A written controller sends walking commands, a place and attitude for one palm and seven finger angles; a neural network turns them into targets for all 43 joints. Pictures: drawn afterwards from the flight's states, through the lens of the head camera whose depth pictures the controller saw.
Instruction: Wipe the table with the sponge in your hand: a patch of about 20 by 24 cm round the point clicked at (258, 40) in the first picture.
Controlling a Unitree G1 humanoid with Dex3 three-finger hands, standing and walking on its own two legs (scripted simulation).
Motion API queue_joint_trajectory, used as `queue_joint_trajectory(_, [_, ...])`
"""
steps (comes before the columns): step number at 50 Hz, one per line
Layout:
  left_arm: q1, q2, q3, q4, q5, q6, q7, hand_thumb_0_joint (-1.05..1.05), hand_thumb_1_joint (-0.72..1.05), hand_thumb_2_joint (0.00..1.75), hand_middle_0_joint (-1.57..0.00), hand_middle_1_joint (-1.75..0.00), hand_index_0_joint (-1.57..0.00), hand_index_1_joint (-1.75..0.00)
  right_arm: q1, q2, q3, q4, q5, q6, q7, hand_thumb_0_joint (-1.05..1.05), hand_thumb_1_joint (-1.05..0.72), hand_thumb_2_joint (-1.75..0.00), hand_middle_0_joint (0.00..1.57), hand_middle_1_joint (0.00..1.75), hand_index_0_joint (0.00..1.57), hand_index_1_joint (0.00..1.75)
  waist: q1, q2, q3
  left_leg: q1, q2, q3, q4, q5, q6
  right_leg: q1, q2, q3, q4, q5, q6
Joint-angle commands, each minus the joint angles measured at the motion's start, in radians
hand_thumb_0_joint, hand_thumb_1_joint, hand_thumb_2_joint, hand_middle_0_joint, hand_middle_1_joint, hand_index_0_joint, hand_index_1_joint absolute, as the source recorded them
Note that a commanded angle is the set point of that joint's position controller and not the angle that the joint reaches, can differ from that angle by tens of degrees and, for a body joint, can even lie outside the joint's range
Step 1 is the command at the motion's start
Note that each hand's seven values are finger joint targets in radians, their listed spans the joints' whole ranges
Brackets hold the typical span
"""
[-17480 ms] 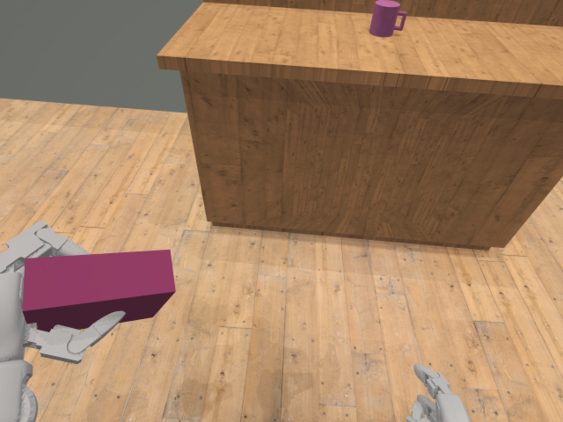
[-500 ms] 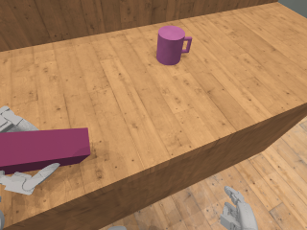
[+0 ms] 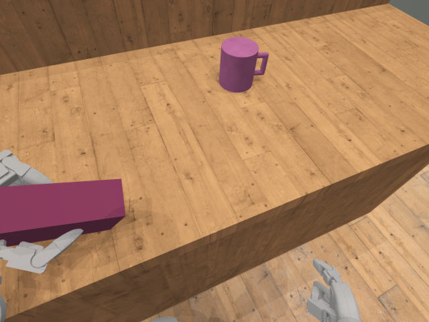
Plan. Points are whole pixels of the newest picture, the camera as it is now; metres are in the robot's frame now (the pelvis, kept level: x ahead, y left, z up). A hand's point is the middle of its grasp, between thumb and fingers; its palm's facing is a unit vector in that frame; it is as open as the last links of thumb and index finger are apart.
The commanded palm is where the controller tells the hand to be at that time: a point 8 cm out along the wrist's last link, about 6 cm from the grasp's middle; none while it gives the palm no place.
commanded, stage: shuffle to correct the standing spot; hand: left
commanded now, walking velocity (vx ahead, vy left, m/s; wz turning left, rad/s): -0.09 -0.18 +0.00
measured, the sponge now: (81, 211) +0.23 +0.20 +0.15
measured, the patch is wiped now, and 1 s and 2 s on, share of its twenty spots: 0.00 0.00 0.00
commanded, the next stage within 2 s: none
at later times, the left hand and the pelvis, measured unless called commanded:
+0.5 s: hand (36, 214) +0.22 +0.24 +0.17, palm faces +0.36 -0.85 -0.40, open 9.3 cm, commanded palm +0.16 +0.28 +0.18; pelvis +0.00 +0.00 +0.00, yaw +0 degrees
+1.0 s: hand (37, 214) +0.22 +0.24 +0.17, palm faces +0.35 -0.85 -0.39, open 9.3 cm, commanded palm +0.16 +0.28 +0.18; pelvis +0.00 +0.00 +0.00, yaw +0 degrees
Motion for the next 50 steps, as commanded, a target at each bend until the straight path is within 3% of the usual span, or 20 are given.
queue_joint_trajectory(1, [0.011, 0.153, 0.107, -0.176, 0.003, -0.043, 0.008, 0.0, 0.1, 1.3, -1.2, -1.6, -1.2, -1.6, -0.07, -0.122, -0.051, -0.148, 0.01, -0.054, -0.011, 0.0, -0.9, -0.9, 0.2, 0.3, 0.2, 0.3, -0.008, 0.052, -0.188, 0.134, 0.074, -0.092, -0.057, 0.101, 0.062, -0.009, -0.164, 0.141, -0.071, 0.241, -0.001])
queue_joint_trajectory(4, [-0.009, 0.164, 0.112, -0.194, 0.008, -0.047, 0.007, 0.0, 0.1, 1.3, -1.2, -1.6, -1.2, -1.6, -0.064, -0.128, -0.053, -0.151, 0.003, -0.05, -0.013, 0.0, -0.9, -0.9, 0.2, 0.3, 0.2, 0.3, -0.001, 0.071, -0.186, 0.119, 0.097, -0.11, -0.07, 0.183, 0.068, 0.015, -0.156, 0.109, -0.055, 0.261, 0.012])
queue_joint_trajectory(7, [0.011, 0.148, 0.101, -0.174, 0.007, -0.045, 0.005, 0.0, 0.1, 1.3, -1.2, -1.6, -1.2, -1.6, -0.063, -0.122, -0.046, -0.151, 0.005, -0.05, -0.012, 0.0, -0.9, -0.9, 0.2, 0.3, 0.2, 0.3, 0.0, 0.084, -0.188, 0.128, 0.103, -0.112, -0.088, 0.151, 0.073, 0.018, -0.145, 0.097, -0.062, 0.224, 0.02])
queue_joint_trajectory(8, [-0.008, 0.17, 0.114, -0.185, 0.009, -0.044, 0.007, 0.0, 0.1, 1.3, -1.2, -1.6, -1.2, -1.6, -0.069, -0.128, -0.052, -0.154, 0.004, -0.05, -0.013, 0.0, -0.9, -0.9, 0.2, 0.3, 0.2, 0.3, 0.001, 0.084, -0.171, 0.111, 0.107, -0.112, -0.086, 0.149, 0.071, 0.017, -0.148, 0.104, -0.067, 0.225, 0.024])
queue_joint_trajectory(10, [-0.015, 0.157, 0.105, -0.166, 0.008, -0.041, 0.004, 0.0, 0.1, 1.3, -1.2, -1.6, -1.2, -1.6, -0.062, -0.128, -0.053, -0.154, 0.007, -0.05, -0.011, 0.0, -0.9, -0.9, 0.2, 0.3, 0.2, 0.3, -0.001, 0.055, -0.162, 0.1, 0.091, -0.102, -0.072, 0.101, 0.063, 0.009, -0.158, 0.119, -0.077, 0.218, 0.01])
queue_joint_trajectory(12, [0.013, 0.147, 0.101, -0.157, 0.007, -0.042, 0.008, 0.0, 0.1, 1.3, -1.2, -1.6, -1.2, -1.6, -0.062, -0.122, -0.047, -0.149, 0.006, -0.048, -0.011, 0.0, -0.9, -0.9, 0.2, 0.3, 0.2, 0.3, -0.004, 0.07, -0.17, 0.112, 0.086, -0.093, -0.075, 0.058, 0.068, 0.002, -0.157, 0.119, -0.085, 0.204, 0.01])
queue_joint_trajectory(14, [-0.017, 0.154, 0.099, -0.181, 0.008, -0.042, 0.006, 0.0, 0.1, 1.3, -1.2, -1.6, -1.2, -1.6, -0.062, -0.128, -0.053, -0.151, 0.006, -0.049, -0.011, 0.0, -0.9, -0.9, 0.2, 0.3, 0.2, 0.3, -0.004, 0.039, -0.166, 0.108, 0.081, -0.094, -0.059, 0.067, 0.062, -0.009, -0.168, 0.131, -0.079, 0.223, 0.0])
queue_joint_trajectory(22, [0.009, 0.145, 0.096, -0.173, 0.008, -0.041, 0.008, 0.0, 0.1, 1.3, -1.2, -1.6, -1.2, -1.6, -0.064, -0.124, -0.046, -0.152, 0.006, -0.049, -0.012, 0.0, -0.9, -0.9, 0.2, 0.3, 0.2, 0.3, -0.002, 0.082, -0.185, 0.122, 0.099, -0.107, -0.084, 0.121, 0.072, 0.01, -0.15, 0.105, -0.066, 0.221, 0.015])
queue_joint_trajectory(24, [-0.013, 0.158, 0.104, -0.173, 0.01, -0.039, 0.008, 0.0, 0.1, 1.3, -1.2, -1.6, -1.2, -1.6, -0.066, -0.127, -0.049, -0.152, 0.005, -0.048, -0.012, 0.0, -0.9, -0.9, 0.2, 0.3, 0.2, 0.3, 0.0, 0.053, -0.171, 0.104, 0.097, -0.108, -0.076, 0.121, 0.067, 0.013, -0.155, 0.109, -0.073, 0.226, 0.015])
queue_joint_trajectory(27, [0.006, 0.144, 0.094, -0.16, 0.007, -0.039, 0.009, 0.0, 0.1, 1.3, -1.2, -1.6, -1.2, -1.6, -0.063, -0.122, -0.045, -0.151, 0.006, -0.046, -0.01, 0.0, -0.9, -0.9, 0.2, 0.3, 0.2, 0.3, -0.004, 0.074, -0.172, 0.112, 0.085, -0.094, -0.072, 0.064, 0.067, -0.003, -0.161, 0.118, -0.081, 0.207, 0.009])
queue_joint_trajectory(30, [-0.02, 0.156, 0.103, -0.159, 0.008, -0.034, 0.01, 0.0, 0.1, 1.3, -1.2, -1.6, -1.2, -1.6, -0.059, -0.127, -0.052, -0.15, 0.007, -0.046, -0.011, 0.0, -0.9, -0.9, 0.2, 0.3, 0.2, 0.3, -0.004, 0.017, -0.162, 0.1, 0.072, -0.091, -0.045, 0.046, 0.059, -0.017, -0.178, 0.138, -0.083, 0.215, -0.006])
queue_joint_trajectory(35, [-0.023, 0.158, 0.104, -0.168, 0.007, -0.034, 0.012, 0.0, 0.1, 1.3, -1.2, -1.6, -1.2, -1.6, -0.061, -0.128, -0.051, -0.15, 0.006, -0.043, -0.01, 0.0, -0.9, -0.9, 0.2, 0.3, 0.2, 0.3, -0.004, 0.029, -0.168, 0.103, 0.073, -0.097, -0.043, 0.077, 0.061, -0.018, -0.18, 0.132, -0.069, 0.228, -0.007])
queue_joint_trajectory(36, [-0.006, 0.151, 0.096, -0.175, 0.003, -0.035, 0.014, 0.0, 0.1, 1.3, -1.2, -1.6, -1.2, -1.6, -0.077, -0.122, -0.044, -0.147, 0.011, -0.046, -0.009, 0.0, -0.9, -0.9, 0.2, 0.3, 0.2, 0.3, -0.009, 0.067, -0.182, 0.128, 0.072, -0.1, -0.06, 0.091, 0.063, -0.021, -0.168, 0.134, -0.064, 0.228, -0.006])
queue_joint_trajectory(38, [-0.018, 0.167, 0.11, -0.18, 0.009, -0.036, 0.013, 0.0, 0.1, 1.3, -1.2, -1.6, -1.2, -1.6, -0.072, -0.128, -0.048, -0.152, 0.004, -0.042, -0.012, 0.0, -0.9, -0.9, 0.2, 0.3, 0.2, 0.3, -0.002, 0.075, -0.167, 0.1, 0.096, -0.118, -0.08, 0.123, 0.07, 0.001, -0.156, 0.106, -0.058, 0.222, 0.014])
queue_joint_trajectory(40, [-0.022, 0.159, 0.105, -0.17, 0.009, -0.035, 0.01, 0.0, 0.1, 1.3, -1.2, -1.6, -1.2, -1.6, -0.07, -0.128, -0.049, -0.153, 0.007, -0.043, -0.011, 0.0, -0.9, -0.9, 0.2, 0.3, 0.2, 0.3, 0.0, 0.068, -0.167, 0.1, 0.096, -0.117, -0.08, 0.104, 0.067, 0.001, -0.155, 0.106, -0.062, 0.209, 0.011])
queue_joint_trajectory(42, [0.001, 0.15, 0.102, -0.163, 0.007, -0.037, 0.011, 0.0, 0.1, 1.3, -1.2, -1.6, -1.2, -1.6, -0.066, -0.126, -0.041, -0.149, 0.004, -0.041, -0.011, 0.0, -0.9, -0.9, 0.2, 0.3, 0.2, 0.3, -0.002, 0.105, -0.178, 0.103, 0.102, -0.125, -0.108, 0.077, 0.073, 0.013, -0.141, 0.088, -0.061, 0.182, 0.018])
queue_joint_trajectory(43, [-0.015, 0.17, 0.114, -0.171, 0.01, -0.035, 0.012, 0.0, 0.1, 1.3, -1.2, -1.6, -1.2, -1.6, -0.072, -0.128, -0.045, -0.154, 0.004, -0.041, -0.012, 0.0, -0.9, -0.9, 0.2, 0.3, 0.2, 0.3, 0.0, 0.091, -0.159, 0.085, 0.108, -0.132, -0.111, 0.085, 0.072, 0.016, -0.141, 0.091, -0.067, 0.182, 0.023])
queue_joint_trajectory(45, [-0.013, 0.163, 0.112, -0.164, 0.01, -0.034, 0.01, 0.0, 0.1, 1.3, -1.2, -1.6, -1.2, -1.6, -0.063, -0.13, -0.049, -0.153, 0.005, -0.042, -0.011, 0.0, -0.9, -0.9, 0.2, 0.3, 0.2, 0.3, 0.0, 0.073, -0.172, 0.093, 0.098, -0.118, -0.088, 0.087, 0.067, 0.018, -0.149, 0.099, -0.071, 0.202, 0.014])
queue_joint_trajectory(47, [0.011, 0.147, 0.1, -0.158, 0.005, -0.033, 0.009, 0.0, 0.1, 1.3, -1.2, -1.6, -1.2, -1.6, -0.063, -0.127, -0.043, -0.151, 0.005, -0.04, -0.01, 0.0, -0.9, -0.9, 0.2, 0.3, 0.2, 0.3, -0.003, 0.091, -0.183, 0.113, 0.095, -0.109, -0.089, 0.077, 0.069, 0.011, -0.148, 0.099, -0.074, 0.2, 0.014])
queue_joint_trajectory(50, [-0.005, 0.164, 0.113, -0.154, 0.007, -0.029, 0.01, 0.0, 0.1, 1.3, -1.2, -1.6, -1.2, -1.6, -0.063, -0.127, -0.047, -0.153, 0.005, -0.04, -0.012, 0.0, -0.9, -0.9, 0.2, 0.3, 0.2, 0.3, 0.0, 0.055, -0.178, 0.098, 0.093, -0.109, -0.074, 0.094, 0.065, 0.014, -0.157, 0.105, -0.074, 0.217, 0.011])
